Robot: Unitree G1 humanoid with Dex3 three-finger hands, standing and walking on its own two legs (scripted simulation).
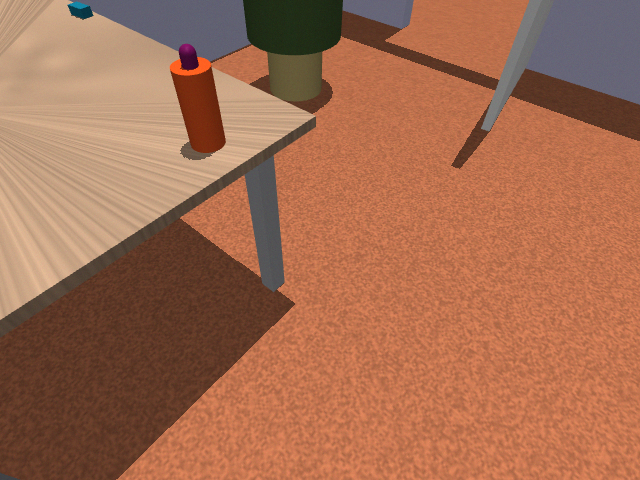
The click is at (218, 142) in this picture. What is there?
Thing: necked bottle
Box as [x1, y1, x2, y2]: [170, 44, 225, 152]
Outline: 183,44 179,48 180,58 170,65 170,70 192,148 197,151 214,151 219,149 224,144 225,139 210,63 208,60 204,58 197,57 195,50 191,45
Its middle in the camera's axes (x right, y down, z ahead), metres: -0.25 -0.30 +0.81
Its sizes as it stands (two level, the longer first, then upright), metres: 0.078 0.078 0.216
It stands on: a support 0.72 m high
